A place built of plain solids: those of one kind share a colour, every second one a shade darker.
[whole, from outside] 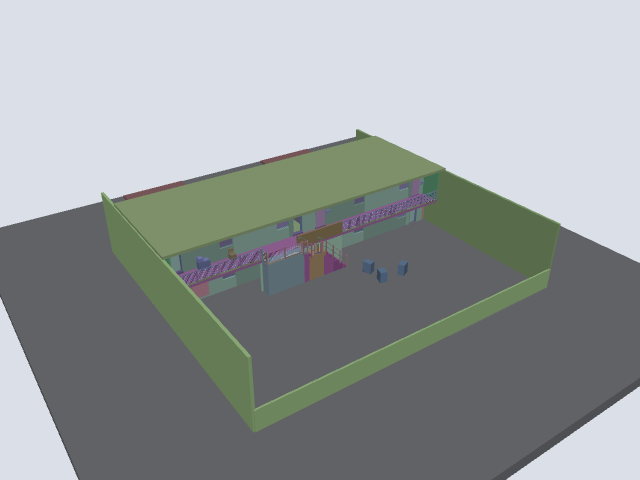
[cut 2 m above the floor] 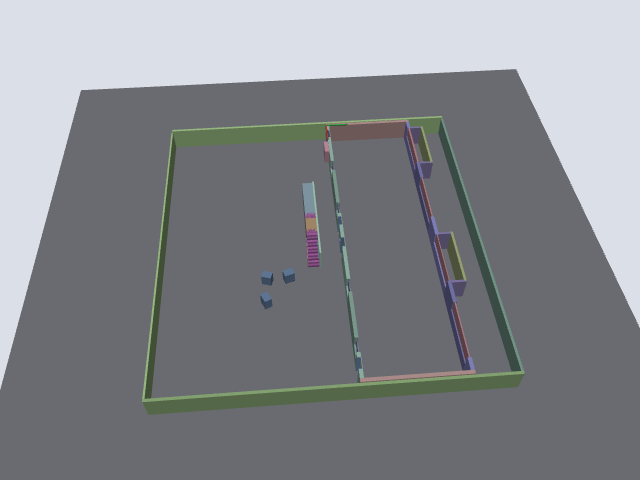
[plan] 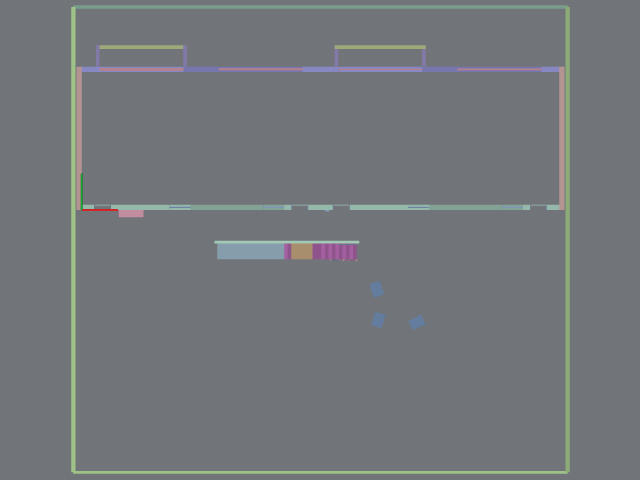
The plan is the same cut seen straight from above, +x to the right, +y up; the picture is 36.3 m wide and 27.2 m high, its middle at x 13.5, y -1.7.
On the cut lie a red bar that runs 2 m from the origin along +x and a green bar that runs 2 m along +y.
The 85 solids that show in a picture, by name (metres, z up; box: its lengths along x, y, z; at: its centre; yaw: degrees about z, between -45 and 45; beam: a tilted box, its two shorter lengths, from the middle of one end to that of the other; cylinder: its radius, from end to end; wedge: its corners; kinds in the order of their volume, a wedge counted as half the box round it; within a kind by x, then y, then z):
{
 "site_fence_1": {"box": [0.24, 26.37, 6.05], "at": [-0.48, -1.68, 2.98]},
 "site_fence_2": {"box": [28.02, 0.15, 1.85], "at": [13.53, -14.87, 0.88]},
 "site_fence_3": {"box": [0.24, 26.37, 6.05], "at": [27.54, -1.68, 2.98]},
 "roof_1": {"box": [28.06, 10.42, 0.25], "at": [13.53, 3.11, 6.12]},
 "face_1": {"box": [0.7, 0.3, 2.8], "at": [0.35, 0.15, 1.35]},
 "face_2": {"box": [3.31, 0.3, 2.8], "at": [3.31, 0.15, 1.35]},
 "face_3": {"box": [3.31, 0.3, 3.25], "at": [3.31, 0.15, 4.38]},
 "face_4": {"box": [1.2, 0.3, 1.1], "at": [5.56, 0.15, 0.5]},
 "face_5": {"box": [1.2, 0.3, 1.3], "at": [5.56, 0.15, 3.4]},
 "face_6": {"box": [4.11, 0.3, 2.8], "at": [8.22, 0.15, 1.35]},
 "face_7": {"box": [4.11, 0.3, 3.25], "at": [8.22, 0.15, 4.38]},
 "face_8": {"box": [1.2, 0.3, 1.1], "at": [10.88, 0.15, 0.5]},
 "face_9": {"box": [1.2, 0.3, 1.3], "at": [10.88, 0.15, 3.4]},
 "face_10": {"box": [0.4, 0.3, 3.25], "at": [11.68, 0.15, 4.38]},
 "face_11": {"box": [1.4, 0.3, 2.8], "at": [13.53, 0.15, 1.35]},
 "face_12": {"box": [1.4, 0.3, 3.25], "at": [13.53, 0.15, 4.38]},
 "face_13": {"box": [3.31, 0.3, 2.8], "at": [16.83, 0.15, 1.35]},
 "face_14": {"box": [3.31, 0.3, 3.25], "at": [16.83, 0.15, 4.38]},
 "face_15": {"box": [1.2, 0.3, 1.1], "at": [19.09, 0.15, 0.5]},
 "face_16": {"box": [1.2, 0.3, 1.3], "at": [19.09, 0.15, 3.4]},
 "face_17": {"box": [4.11, 0.3, 2.8], "at": [21.75, 0.15, 1.35]},
 "face_18": {"box": [4.11, 0.3, 3.25], "at": [21.75, 0.15, 4.38]},
 "face_19": {"box": [1.2, 0.3, 1.1], "at": [24.41, 0.15, 0.5]},
 "face_20": {"box": [1.2, 0.3, 1.3], "at": [24.41, 0.15, 3.4]},
 "face_21": {"box": [0.4, 0.3, 2.8], "at": [25.21, 0.15, 1.35]},
 "face_22": {"box": [0.4, 0.3, 3.25], "at": [25.21, 0.15, 4.38]},
 "face_23": {"box": [0.7, 0.3, 2.8], "at": [26.71, 0.15, 1.35]},
 "face_24": {"box": [0.7, 0.3, 3.25], "at": [26.71, 0.15, 4.38]},
 "gable_1": {"box": [0.3, 8.12, 6.05], "at": [-0.15, 4.06, 2.98]},
 "gable_2": {"box": [0.3, 8.12, 6.05], "at": [27.21, 4.06, 2.98]},
 "unit_floor_1": {"box": [6.52, 7.52, 0.39], "at": [10.15, 4.06, 2.96]},
 "bay_back_1": {"box": [5.16, 0.21, 6.05], "at": [3.38, 9.23, 2.98]},
 "bay_back_2": {"box": [5.16, 0.21, 6.05], "at": [16.91, 9.23, 2.98]},
 "back_1": {"box": [1.0, 0.3, 2.8], "at": [0.5, 7.97, 1.35]},
 "back_2": {"box": [4.76, 0.3, 1.05], "at": [3.38, 7.97, 0.47]},
 "back_3": {"box": [2.0, 0.3, 2.8], "at": [6.76, 7.97, 1.35]},
 "back_4": {"box": [4.76, 0.3, 1.05], "at": [10.15, 7.97, 0.47]},
 "back_5": {"box": [2.0, 0.3, 2.8], "at": [13.53, 7.97, 1.35]},
 "back_6": {"box": [4.76, 0.3, 1.05], "at": [16.91, 7.97, 0.47]},
 "back_7": {"box": [2.0, 0.3, 2.8], "at": [20.29, 7.97, 1.35]},
 "back_8": {"box": [4.76, 0.3, 1.05], "at": [23.67, 7.97, 0.47]},
 "back_9": {"box": [1.0, 0.3, 2.8], "at": [26.56, 7.97, 1.35]},
 "deck_1": {"box": [27.06, 1.9, 0.24], "at": [13.53, -0.95, 2.88]},
 "head_1": {"box": [3.8, 0.9, 3.05], "at": [9.58, -2.35, 1.48]},
 "site_backwall_1": {"box": [28.02, 0.2, 1.85], "at": [13.53, 11.5, 0.88]},
 "step_1": {"box": [0.5, 0.9, 2.85], "at": [11.43, -2.35, 1.38]},
 "step_2": {"box": [0.6, 0.9, 2.65], "at": [11.58, -2.35, 1.27]},
 "step_3": {"box": [0.5, 0.9, 2.25], "at": [13.33, -2.35, 1.07]},
 "step_4": {"box": [0.6, 0.9, 2.05], "at": [13.48, -2.35, 0.97]},
 "step_5": {"box": [0.6, 0.9, 1.85], "at": [13.68, -2.35, 0.88]},
 "step_6": {"box": [0.6, 0.9, 1.65], "at": [13.88, -2.35, 0.78]},
 "step_7": {"box": [0.6, 0.9, 1.45], "at": [14.08, -2.35, 0.68]},
 "step_8": {"box": [0.6, 0.9, 1.25], "at": [14.28, -2.35, 0.57]},
 "step_9": {"box": [0.6, 0.9, 1.05], "at": [14.48, -2.35, 0.47]},
 "step_10": {"box": [0.6, 0.9, 0.85], "at": [14.68, -2.35, 0.38]},
 "step_11": {"box": [0.6, 0.9, 0.65], "at": [14.88, -2.35, 0.28]},
 "step_12": {"box": [0.6, 0.9, 0.45], "at": [15.08, -2.35, 0.17]},
 "step_13": {"box": [0.6, 0.9, 0.25], "at": [15.28, -2.35, 0.07]},
 "bay_side_1": {"box": [0.21, 1.21, 6.05], "at": [0.91, 8.73, 2.98]},
 "bay_side_2": {"box": [0.21, 1.21, 6.05], "at": [5.86, 8.73, 2.98]},
 "bay_side_3": {"box": [0.21, 1.21, 6.05], "at": [14.43, 8.73, 2.98]},
 "bay_side_4": {"box": [0.21, 1.21, 6.05], "at": [19.39, 8.73, 2.98]},
 "floor_1": {"box": [1.9, 0.9, 2.45], "at": [12.43, -2.35, 1.18]},
 "spine_1": {"box": [8.2, 0.15, 2.82], "at": [11.63, -1.82, 1.36]},
 "bay_roof_1": {"box": [5.36, 1.36, 0.2], "at": [3.38, 8.75, 6.1]},
 "bay_roof_2": {"box": [5.36, 1.36, 0.2], "at": [16.91, 8.75, 6.1]},
 "glazing_1": {"box": [4.76, 0.16, 1.15], "at": [3.38, 7.97, 1.52]},
 "glazing_2": {"box": [4.76, 0.12, 1.15], "at": [10.15, 7.97, 1.52]},
 "glazing_3": {"box": [4.76, 0.07, 1.15], "at": [16.91, 7.97, 1.52]},
 "glazing_4": {"box": [4.76, 0.1, 1.15], "at": [23.67, 7.97, 1.52]},
 "foot_bin_1": {"box": [0.62, 0.82, 1.08], "at": [16.71, -4.49, 0.49], "yaw": 19.8},
 "foot_bin_2": {"box": [0.62, 0.8, 1.06], "at": [16.8, -6.24, 0.48], "yaw": -17.3},
 "foot_bin_3": {"box": [0.82, 0.6, 1.09], "at": [19.0, -6.38, 0.49], "yaw": 26.5},
 "deck_end_1": {"box": [0.15, 1.9, 3.04], "at": [26.98, -0.95, 4.47]},
 "deck_guard_stair_1": {"box": [4.61, 0.15, 1.15], "at": [13.42, -1.82, 3.52]},
 "hung_more_letter_boxes_letters_1": {"box": [1.4, 0.41, 1.38], "at": [2.8, -0.2, 1.16]},
 "more_security_gate_gate_1": {"box": [0.95, 0.06, 2.0], "at": [14.7, -0.03, 4.1]},
 "more_security_gate_gate_2": {"box": [0.95, 0.06, 2.0], "at": [25.88, -0.03, 4.1]},
 "doorleaf_door_1": {"box": [0.89, 0.04, 1.97], "at": [1.18, 0.28, 4.08]},
 "doorleaf_door_2": {"box": [0.88, 0.04, 2.12], "at": [25.88, 0.28, 1.01]},
 "put_chair_1": {"box": [0.5, 0.45, 0.49], "at": [5.87, -0.3, 3.2]},
 "kwblind_1": {"box": [1.1, 0.03, 0.95], "at": [5.56, 0.15, 4.58]},
 "kwblind_2": {"box": [1.1, 0.03, 0.95], "at": [10.88, 0.15, 4.58]},
 "kwblind_3": {"box": [1.1, 0.03, 0.95], "at": [19.09, 0.15, 4.58]},
 "doorjamb_1": {"box": [0.043, 0.3, 2.15], "at": [25.43, 0.15, 1.02]}
}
